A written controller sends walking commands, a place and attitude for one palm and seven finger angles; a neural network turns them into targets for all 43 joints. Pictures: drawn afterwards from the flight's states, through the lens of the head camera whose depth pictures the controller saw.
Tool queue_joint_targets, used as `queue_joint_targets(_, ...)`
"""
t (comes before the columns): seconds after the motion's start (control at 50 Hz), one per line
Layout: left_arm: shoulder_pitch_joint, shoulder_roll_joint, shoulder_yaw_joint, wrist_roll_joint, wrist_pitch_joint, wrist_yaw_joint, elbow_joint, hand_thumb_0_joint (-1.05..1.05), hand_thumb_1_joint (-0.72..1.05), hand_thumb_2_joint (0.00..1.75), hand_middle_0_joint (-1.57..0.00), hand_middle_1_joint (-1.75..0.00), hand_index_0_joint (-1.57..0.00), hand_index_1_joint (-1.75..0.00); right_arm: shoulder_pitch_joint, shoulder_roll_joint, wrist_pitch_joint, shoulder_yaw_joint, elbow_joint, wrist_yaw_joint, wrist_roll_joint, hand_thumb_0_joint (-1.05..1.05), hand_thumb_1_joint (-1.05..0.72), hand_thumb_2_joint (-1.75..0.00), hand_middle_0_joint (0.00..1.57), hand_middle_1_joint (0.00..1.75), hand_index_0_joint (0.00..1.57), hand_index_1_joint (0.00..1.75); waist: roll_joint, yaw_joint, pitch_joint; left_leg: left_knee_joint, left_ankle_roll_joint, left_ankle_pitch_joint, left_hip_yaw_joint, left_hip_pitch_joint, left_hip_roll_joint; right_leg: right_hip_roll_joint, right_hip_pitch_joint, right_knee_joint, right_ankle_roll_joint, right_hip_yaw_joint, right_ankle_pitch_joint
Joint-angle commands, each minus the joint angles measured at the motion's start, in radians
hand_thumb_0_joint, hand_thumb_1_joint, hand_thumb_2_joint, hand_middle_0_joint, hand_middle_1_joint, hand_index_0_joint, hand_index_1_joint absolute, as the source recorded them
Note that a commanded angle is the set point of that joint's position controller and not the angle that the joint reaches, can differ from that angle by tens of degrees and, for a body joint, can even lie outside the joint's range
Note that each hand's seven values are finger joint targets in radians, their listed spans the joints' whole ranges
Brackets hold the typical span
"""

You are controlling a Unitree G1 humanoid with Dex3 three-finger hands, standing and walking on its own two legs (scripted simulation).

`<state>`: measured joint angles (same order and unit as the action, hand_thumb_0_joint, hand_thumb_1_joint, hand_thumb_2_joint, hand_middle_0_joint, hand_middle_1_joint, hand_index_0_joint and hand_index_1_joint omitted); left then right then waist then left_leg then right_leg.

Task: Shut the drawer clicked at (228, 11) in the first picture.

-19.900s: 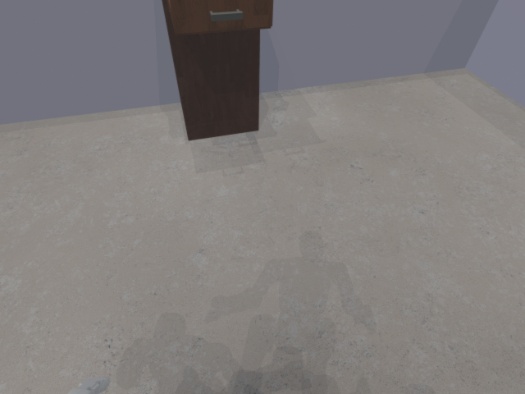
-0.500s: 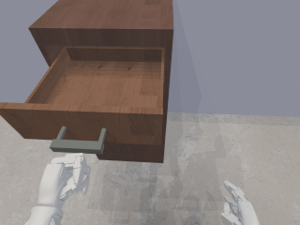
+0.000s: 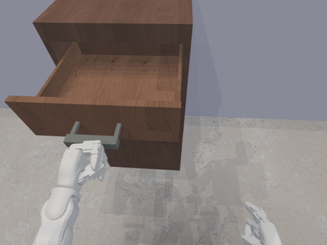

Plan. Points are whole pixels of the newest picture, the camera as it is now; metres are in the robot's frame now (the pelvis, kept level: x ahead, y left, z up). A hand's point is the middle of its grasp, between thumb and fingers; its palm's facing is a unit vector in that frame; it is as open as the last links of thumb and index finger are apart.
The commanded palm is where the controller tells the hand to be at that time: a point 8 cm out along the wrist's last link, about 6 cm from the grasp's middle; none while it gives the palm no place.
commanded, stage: push the drawer shut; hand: left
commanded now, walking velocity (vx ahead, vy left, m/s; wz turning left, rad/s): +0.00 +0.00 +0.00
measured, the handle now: (94, 134) +0.36 +0.19 +0.08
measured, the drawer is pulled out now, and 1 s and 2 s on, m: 0.26 0.13 0.00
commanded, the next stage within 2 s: none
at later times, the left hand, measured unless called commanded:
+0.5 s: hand (111, 138) +0.35 +0.15 +0.07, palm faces -0.03 -1.00 -0.05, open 3.1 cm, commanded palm +0.33 +0.20 +0.08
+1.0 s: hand (116, 121) +0.40 +0.15 +0.08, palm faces -0.03 -1.00 -0.05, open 3.1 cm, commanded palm +0.39 +0.20 +0.08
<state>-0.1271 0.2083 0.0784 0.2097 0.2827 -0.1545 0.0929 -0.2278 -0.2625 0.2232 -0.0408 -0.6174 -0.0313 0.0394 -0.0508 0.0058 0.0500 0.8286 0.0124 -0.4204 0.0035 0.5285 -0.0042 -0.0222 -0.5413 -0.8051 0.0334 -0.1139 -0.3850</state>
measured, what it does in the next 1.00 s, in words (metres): stands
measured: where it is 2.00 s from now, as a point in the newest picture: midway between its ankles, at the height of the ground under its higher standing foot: outside the picture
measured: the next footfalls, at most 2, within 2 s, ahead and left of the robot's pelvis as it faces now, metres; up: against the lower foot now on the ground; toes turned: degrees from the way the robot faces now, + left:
none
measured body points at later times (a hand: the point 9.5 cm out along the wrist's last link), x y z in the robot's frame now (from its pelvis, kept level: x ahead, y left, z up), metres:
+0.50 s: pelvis +0.00 +0.01 +0.00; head +0.04 +0.00 +0.45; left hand +0.34 +0.20 +0.08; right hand +0.13 -0.23 -0.10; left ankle +0.00 +0.11 -0.70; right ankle +0.02 -0.10 -0.70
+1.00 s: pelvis +0.00 +0.01 +0.00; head +0.05 +0.00 +0.45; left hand +0.39 +0.20 +0.08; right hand +0.09 -0.25 -0.11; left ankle +0.00 +0.11 -0.70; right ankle +0.02 -0.10 -0.70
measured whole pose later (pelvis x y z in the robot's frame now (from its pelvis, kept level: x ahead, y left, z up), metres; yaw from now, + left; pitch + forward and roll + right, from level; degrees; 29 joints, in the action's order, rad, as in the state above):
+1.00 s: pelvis +0.00 +0.01 +0.00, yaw -1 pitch +9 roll +0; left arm 0.45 0.24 0.16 0.16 0.35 -0.11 0.71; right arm -0.28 -0.26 0.09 -0.03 -0.66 -0.01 0.03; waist -0.03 0.06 0.05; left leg 0.79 0.02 -0.39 -0.03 0.56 0.00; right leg -0.02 -0.58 -0.77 0.03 -0.08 -0.35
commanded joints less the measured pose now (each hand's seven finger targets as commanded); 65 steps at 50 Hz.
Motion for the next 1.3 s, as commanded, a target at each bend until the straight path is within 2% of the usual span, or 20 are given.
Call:
queue_joint_targets(0.0,0.335,0.096,0.064,0.015,0.056,0.021,-0.174,0.00,0.90,0.90,-1.40,-1.60,-1.40,-1.60,0.060,-0.111,0.051,0.048,0.142,-0.012,0.003,0.00,-0.90,-0.90,0.20,0.30,0.20,0.30,0.038,0.036,0.225,-0.144,0.007,0.156,0.020,-0.061,-0.006,0.004,0.135,0.148,-0.021,0.094,0.130)
queue_joint_targets(0.08,0.415,0.116,0.076,0.010,0.051,0.034,-0.116,0.00,0.90,0.90,-1.40,-1.60,-1.40,-1.60,0.052,-0.116,0.044,0.049,0.131,-0.011,0.004,0.00,-0.90,-0.90,0.20,0.30,0.20,0.30,0.042,0.040,0.220,-0.153,0.004,0.163,0.025,-0.071,-0.002,0.008,0.125,0.146,-0.018,0.086,0.141)
queue_joint_targets(0.14,0.474,0.074,0.036,0.003,0.051,0.041,-0.099,0.00,0.90,0.90,-1.40,-1.60,-1.40,-1.60,0.048,-0.113,0.040,0.048,0.136,-0.006,0.003,0.00,-0.90,-0.90,0.20,0.30,0.20,0.30,0.023,0.040,0.222,-0.166,-0.001,0.161,0.032,-0.088,0.000,0.010,0.109,0.136,-0.015,0.075,0.141)
queue_joint_targets(0.18,0.478,0.115,0.074,-0.004,0.046,0.053,-0.031,0.00,0.90,0.90,-1.40,-1.60,-1.40,-1.60,0.042,-0.123,0.029,0.050,0.127,-0.006,0.001,0.00,-0.90,-0.90,0.20,0.30,0.20,0.30,0.090,0.041,0.196,-0.167,0.005,0.147,0.032,-0.062,0.004,0.011,0.112,0.149,-0.019,0.082,0.124)
queue_joint_targets(0.34,0.630,0.099,0.054,-0.025,0.059,0.065,0.031,0.00,0.90,0.90,-1.40,-1.60,-1.40,-1.60,0.019,-0.118,-0.001,0.051,0.122,-0.001,0.001,0.00,-0.90,-0.90,0.20,0.30,0.20,0.30,0.001,0.042,0.265,-0.173,-0.005,0.198,0.030,-0.113,0.002,0.013,0.117,0.127,-0.010,0.077,0.180)
queue_joint_targets(0.38,0.647,0.117,0.073,-0.024,0.059,0.073,0.068,0.00,0.90,0.90,-1.40,-1.60,-1.40,-1.60,0.004,-0.124,-0.008,0.054,0.112,0.000,-0.001,0.00,-0.90,-0.90,0.20,0.30,0.20,0.30,0.067,0.050,0.267,-0.172,-0.001,0.206,0.032,-0.102,0.007,0.016,0.124,0.131,-0.014,0.076,0.192)
queue_joint_targets(0.46,0.689,0.092,0.054,-0.027,0.068,0.072,0.084,0.00,0.90,0.90,-1.40,-1.60,-1.40,-1.60,0.000,-0.119,-0.022,0.056,0.114,0.005,-0.001,0.00,-0.90,-0.90,0.20,0.30,0.20,0.30,0.014,0.049,0.277,-0.173,-0.006,0.232,0.023,-0.117,0.006,0.014,0.124,0.128,-0.012,0.077,0.225)
queue_joint_targets(0.5,0.708,0.121,0.077,-0.031,0.072,0.076,0.134,0.00,0.90,0.90,-1.40,-1.60,-1.40,-1.60,-0.015,-0.125,-0.033,0.057,0.101,0.005,-0.001,0.00,-0.90,-0.90,0.20,0.30,0.20,0.30,0.059,0.054,0.253,-0.176,-0.004,0.223,0.029,-0.097,0.009,0.018,0.122,0.131,-0.012,0.077,0.215)
queue_joint_targets(0.66,0.802,0.108,0.067,-0.039,0.097,0.083,0.181,0.00,0.90,0.90,-1.40,-1.60,-1.40,-1.60,-0.044,-0.124,-0.054,0.066,0.089,0.013,-0.005,0.00,-0.90,-0.90,0.20,0.30,0.20,0.30,0.038,0.061,0.305,-0.165,-0.005,0.274,0.026,-0.132,0.010,0.021,0.121,0.122,-0.011,0.078,0.266)
queue_joint_targets(0.74,0.871,0.131,0.081,-0.041,0.108,0.077,0.226,0.00,0.90,0.90,-1.40,-1.60,-1.40,-1.60,-0.058,-0.125,-0.069,0.066,0.079,0.013,-0.005,0.00,-0.90,-0.90,0.20,0.30,0.20,0.30,0.051,0.074,0.309,-0.160,0.001,0.264,0.017,-0.110,0.006,0.022,0.133,0.125,-0.015,0.088,0.281)
queue_joint_targets(0.78,0.899,0.182,0.122,-0.044,0.108,0.077,0.291,0.00,0.90,0.90,-1.40,-1.60,-1.40,-1.60,-0.062,-0.131,-0.078,0.063,0.070,0.010,-0.005,0.00,-0.90,-0.90,0.20,0.30,0.20,0.30,0.072,0.074,0.270,-0.163,0.005,0.218,0.017,-0.068,0.005,0.023,0.129,0.134,-0.015,0.094,0.239)
queue_joint_targets(0.86,0.976,0.165,0.110,-0.040,0.123,0.064,0.329,0.00,0.90,0.90,-1.40,-1.60,-1.40,-1.60,-0.065,-0.125,-0.087,0.061,0.067,0.009,-0.004,0.00,-0.90,-0.90,0.20,0.30,0.20,0.30,0.013,0.078,0.291,-0.161,0.004,0.208,0.015,-0.085,0.000,0.023,0.115,0.133,-0.010,0.097,0.233)
queue_joint_targets(0.92,1.046,0.206,0.136,-0.038,0.133,0.058,0.383,0.00,0.90,0.90,-1.40,-1.60,-1.40,-1.60,-0.081,-0.129,-0.095,0.061,0.058,0.007,-0.004,0.00,-0.90,-0.90,0.20,0.30,0.20,0.30,0.038,0.089,0.308,-0.155,0.006,0.190,0.017,-0.063,-0.001,0.024,0.121,0.133,-0.014,0.103,0.221)
queue_joint_targets(0.98,1.090,0.187,0.122,-0.039,0.144,0.051,0.423,0.00,0.90,0.90,-1.40,-1.60,-1.40,-1.60,-0.095,-0.130,-0.097,0.063,0.054,0.009,-0.005,0.00,-0.90,-0.90,0.20,0.30,0.20,0.30,0.051,0.099,0.322,-0.149,0.009,0.201,0.018,-0.068,0.001,0.027,0.111,0.127,-0.014,0.101,0.233)
queue_joint_targets(1.02,1.103,0.205,0.143,-0.037,0.151,0.050,0.445,0.00,0.90,0.90,-1.40,-1.60,-1.40,-1.60,-0.104,-0.132,-0.101,0.066,0.050,0.011,-0.007,0.00,-0.90,-0.90,0.20,0.30,0.20,0.30,0.030,0.092,0.350,-0.142,0.008,0.216,0.014,-0.068,-0.002,0.027,0.124,0.122,-0.013,0.106,0.255)
queue_joint_targets(1.08,1.123,0.273,0.200,-0.040,0.158,0.048,0.505,0.00,0.90,0.90,-1.40,-1.60,-1.40,-1.60,-0.123,-0.139,-0.110,0.065,0.043,0.010,-0.010,0.00,-0.90,-0.90,0.20,0.30,0.20,0.30,0.075,0.088,0.355,-0.138,0.012,0.215,0.013,-0.034,-0.003,0.029,0.149,0.121,-0.015,0.112,0.267)
queue_joint_targets(1.14,1.221,0.229,0.156,-0.042,0.170,0.036,0.554,0.00,0.90,0.90,-1.40,-1.60,-1.40,-1.60,-0.125,-0.133,-0.116,0.061,0.037,0.012,-0.007,0.00,-0.90,-0.90,0.20,0.30,0.20,0.30,0.045,0.112,0.322,-0.139,0.011,0.176,0.008,-0.021,-0.004,0.029,0.105,0.125,-0.015,0.112,0.230)
queue_joint_targets(1.2,1.284,0.279,0.189,-0.050,0.184,0.034,0.614,0.00,0.90,0.90,-1.40,-1.60,-1.40,-1.60,-0.144,-0.141,-0.123,0.061,0.026,0.011,-0.010,0.00,-0.90,-0.90,0.20,0.30,0.20,0.30,0.030,0.122,0.326,-0.130,0.014,0.152,0.012,-0.011,-0.005,0.033,0.076,0.121,-0.014,0.114,0.195)
queue_joint_targets(1.24,1.309,0.265,0.180,-0.052,0.189,0.030,0.650,0.00,0.90,0.90,-1.40,-1.60,-1.40,-1.60,-0.154,-0.139,-0.124,0.062,0.025,0.013,-0.011,0.00,-0.90,-0.90,0.20,0.30,0.20,0.30,0.016,0.125,0.341,-0.123,0.015,0.158,0.008,-0.010,-0.006,0.033,0.071,0.118,-0.014,0.116,0.203)
queue_joint_targets(1.28,1.332,0.322,0.220,-0.054,0.193,0.028,0.696,0.00,0.90,0.90,-1.40,-1.60,-1.40,-1.60,-0.168,-0.148,-0.128,0.061,0.019,0.011,-0.013,0.00,-0.90,-0.90,0.20,0.30,0.20,0.30,0.052,0.130,0.342,-0.117,0.019,0.134,0.009,0.029,-0.005,0.036,0.073,0.118,-0.018,0.122,0.181)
